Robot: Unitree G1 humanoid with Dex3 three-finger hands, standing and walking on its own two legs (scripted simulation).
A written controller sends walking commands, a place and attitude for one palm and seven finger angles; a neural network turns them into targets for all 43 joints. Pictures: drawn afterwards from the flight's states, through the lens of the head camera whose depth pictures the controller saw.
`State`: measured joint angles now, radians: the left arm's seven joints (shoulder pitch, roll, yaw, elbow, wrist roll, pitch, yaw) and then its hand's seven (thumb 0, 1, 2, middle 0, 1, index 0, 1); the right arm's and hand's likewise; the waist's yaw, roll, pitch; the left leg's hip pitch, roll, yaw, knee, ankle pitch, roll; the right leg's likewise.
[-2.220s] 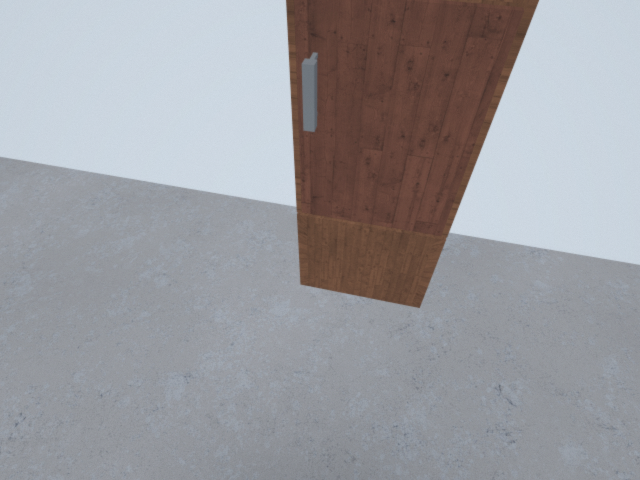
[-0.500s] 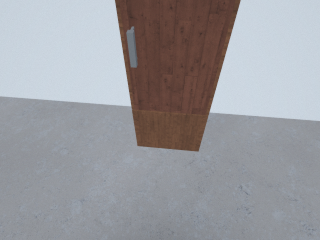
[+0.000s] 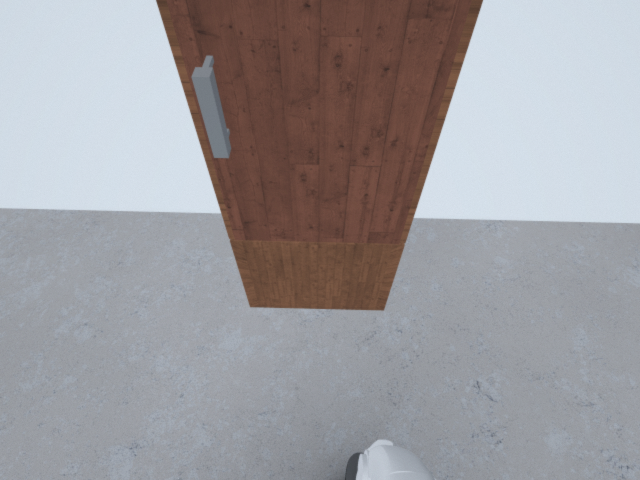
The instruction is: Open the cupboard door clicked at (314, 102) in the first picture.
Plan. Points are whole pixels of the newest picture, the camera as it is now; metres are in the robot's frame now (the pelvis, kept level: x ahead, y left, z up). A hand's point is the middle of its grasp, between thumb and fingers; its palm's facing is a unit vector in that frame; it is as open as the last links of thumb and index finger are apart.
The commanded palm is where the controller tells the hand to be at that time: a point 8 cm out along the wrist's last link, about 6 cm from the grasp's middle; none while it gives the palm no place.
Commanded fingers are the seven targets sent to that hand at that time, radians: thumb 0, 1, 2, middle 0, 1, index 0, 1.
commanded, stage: take the last steps up to it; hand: left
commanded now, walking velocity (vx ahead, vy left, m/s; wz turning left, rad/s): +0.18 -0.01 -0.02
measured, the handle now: (215, 108) +0.64 +0.19 +0.08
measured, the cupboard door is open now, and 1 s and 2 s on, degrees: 0 0 0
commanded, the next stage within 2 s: come to a stop and stand still in 0.08 s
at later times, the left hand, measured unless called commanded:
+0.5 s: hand (202, 459) +0.16 +0.18 -0.16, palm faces +0.04 -0.98 -0.20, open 7.3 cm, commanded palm none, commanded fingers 0.00 0.90 0.90 -0.20 -0.30 -0.20 -0.30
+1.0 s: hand (228, 449) +0.18 +0.14 -0.15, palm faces +0.02 -0.98 -0.20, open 7.4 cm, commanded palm none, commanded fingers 0.00 0.90 0.90 -0.20 -0.30 -0.20 -0.30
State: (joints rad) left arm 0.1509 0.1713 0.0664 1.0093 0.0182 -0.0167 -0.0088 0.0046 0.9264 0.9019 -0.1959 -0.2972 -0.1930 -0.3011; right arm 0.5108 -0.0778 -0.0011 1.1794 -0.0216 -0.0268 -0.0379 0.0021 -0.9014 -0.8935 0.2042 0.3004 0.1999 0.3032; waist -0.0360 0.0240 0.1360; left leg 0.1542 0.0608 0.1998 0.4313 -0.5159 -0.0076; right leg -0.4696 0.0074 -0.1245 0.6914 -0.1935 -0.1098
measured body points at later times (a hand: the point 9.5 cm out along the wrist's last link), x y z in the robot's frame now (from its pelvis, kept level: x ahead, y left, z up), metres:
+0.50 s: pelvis +0.14 +0.00 +0.02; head +0.20 +0.00 +0.46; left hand +0.16 +0.23 -0.14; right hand +0.24 -0.22 -0.13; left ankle +0.18 +0.13 -0.72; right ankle +0.10 -0.10 -0.69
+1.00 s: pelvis +0.11 -0.04 +0.02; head +0.14 -0.04 +0.47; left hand +0.18 +0.19 -0.13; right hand +0.13 -0.30 -0.13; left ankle +0.08 +0.09 -0.72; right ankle +0.12 -0.15 -0.72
